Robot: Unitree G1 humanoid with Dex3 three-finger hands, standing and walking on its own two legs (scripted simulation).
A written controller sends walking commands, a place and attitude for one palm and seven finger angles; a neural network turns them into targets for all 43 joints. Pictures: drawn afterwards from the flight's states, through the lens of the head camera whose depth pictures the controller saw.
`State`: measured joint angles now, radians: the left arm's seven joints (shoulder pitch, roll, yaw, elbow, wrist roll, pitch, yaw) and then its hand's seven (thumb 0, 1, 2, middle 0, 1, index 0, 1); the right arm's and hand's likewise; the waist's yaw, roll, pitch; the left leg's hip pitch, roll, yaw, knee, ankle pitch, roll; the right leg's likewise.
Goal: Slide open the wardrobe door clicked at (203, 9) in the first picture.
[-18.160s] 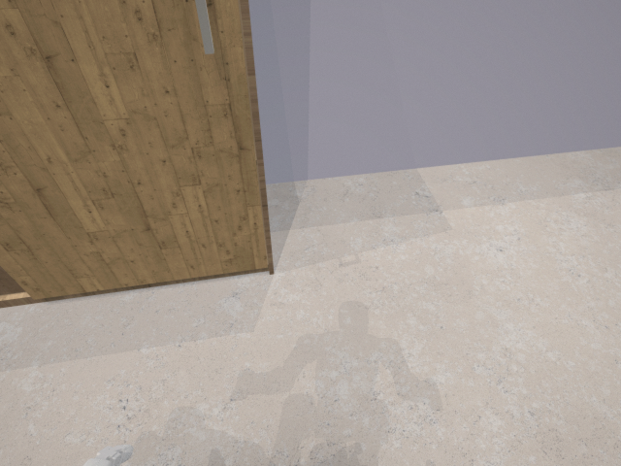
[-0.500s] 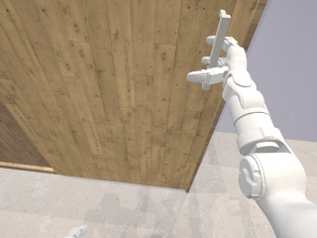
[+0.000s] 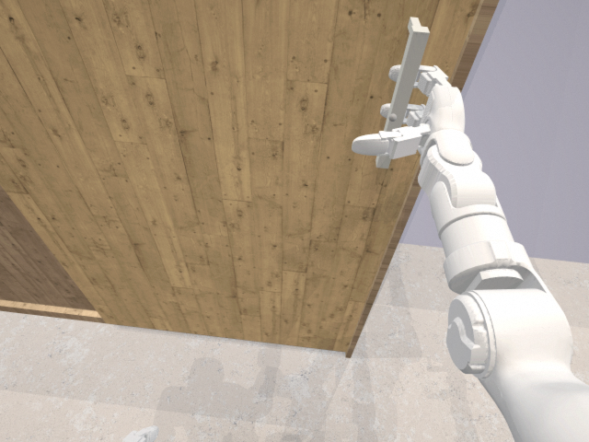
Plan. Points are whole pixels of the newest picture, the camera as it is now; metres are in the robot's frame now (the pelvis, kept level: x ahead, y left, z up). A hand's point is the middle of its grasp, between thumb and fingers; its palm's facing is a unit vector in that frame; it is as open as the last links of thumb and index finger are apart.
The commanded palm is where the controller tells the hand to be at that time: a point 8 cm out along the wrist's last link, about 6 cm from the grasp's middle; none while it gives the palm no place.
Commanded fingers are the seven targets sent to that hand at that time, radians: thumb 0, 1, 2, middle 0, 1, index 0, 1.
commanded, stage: grip the handle and tug to test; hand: right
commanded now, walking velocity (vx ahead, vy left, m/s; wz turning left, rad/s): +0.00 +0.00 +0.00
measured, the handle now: (396, 99) +0.53 -0.08 +0.23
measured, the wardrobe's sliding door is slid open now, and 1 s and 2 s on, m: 0.00 0.00 0.00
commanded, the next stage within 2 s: tug the door sideways, standing still in 1.36 s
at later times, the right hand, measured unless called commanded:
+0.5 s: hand (389, 117) +0.47 -0.06 +0.23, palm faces +0.01 +1.00 +0.01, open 7.4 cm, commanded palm +0.44 -0.11 +0.23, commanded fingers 0.00 -0.85 -0.88 0.44 1.39 0.44 1.39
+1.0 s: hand (385, 117) +0.47 -0.05 +0.23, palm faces +0.00 +1.00 +0.01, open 5.7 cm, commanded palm +0.44 -0.11 +0.23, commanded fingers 0.00 -0.90 -0.90 0.45 1.40 0.45 1.40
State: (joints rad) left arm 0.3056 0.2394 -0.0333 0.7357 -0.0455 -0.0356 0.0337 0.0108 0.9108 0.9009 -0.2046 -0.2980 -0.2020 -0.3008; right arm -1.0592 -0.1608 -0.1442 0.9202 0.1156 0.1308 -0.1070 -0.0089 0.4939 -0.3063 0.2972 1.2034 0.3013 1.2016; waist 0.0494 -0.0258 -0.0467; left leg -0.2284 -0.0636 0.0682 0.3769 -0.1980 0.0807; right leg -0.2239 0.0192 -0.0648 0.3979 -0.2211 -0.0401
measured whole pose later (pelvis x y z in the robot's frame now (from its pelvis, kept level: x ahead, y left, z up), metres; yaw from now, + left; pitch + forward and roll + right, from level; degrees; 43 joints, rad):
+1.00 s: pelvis +0.00 +0.00 +0.00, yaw +0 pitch +2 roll +0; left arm 0.27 0.23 -0.04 0.72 -0.04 -0.01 0.03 0.01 0.91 0.90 -0.20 -0.30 -0.20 -0.30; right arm -1.01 -0.13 -0.15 0.83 0.13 0.18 -0.12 0.01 -0.72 -0.83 0.35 1.37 0.36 1.37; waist 0.05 -0.03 -0.05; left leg -0.21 -0.07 0.06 0.37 -0.20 0.08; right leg -0.20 0.02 -0.07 0.38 -0.22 -0.04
